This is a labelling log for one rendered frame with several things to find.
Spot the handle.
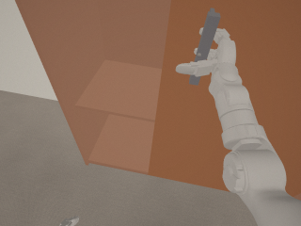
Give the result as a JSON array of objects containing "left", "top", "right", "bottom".
[{"left": 189, "top": 8, "right": 221, "bottom": 86}]

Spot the robot right hand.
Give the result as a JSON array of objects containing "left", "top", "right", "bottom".
[{"left": 175, "top": 27, "right": 236, "bottom": 77}]

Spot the robot right forearm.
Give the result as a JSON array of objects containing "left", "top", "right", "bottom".
[{"left": 208, "top": 62, "right": 287, "bottom": 185}]

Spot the robot right upper arm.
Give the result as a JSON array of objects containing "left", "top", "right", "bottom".
[{"left": 222, "top": 149, "right": 301, "bottom": 226}]

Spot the robot left hand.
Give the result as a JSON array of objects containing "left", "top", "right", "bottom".
[{"left": 59, "top": 216, "right": 79, "bottom": 226}]

